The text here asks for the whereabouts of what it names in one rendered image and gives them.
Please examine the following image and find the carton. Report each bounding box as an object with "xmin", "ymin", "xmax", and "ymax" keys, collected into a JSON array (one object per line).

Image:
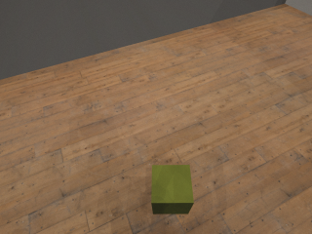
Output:
[{"xmin": 151, "ymin": 165, "xmax": 194, "ymax": 215}]

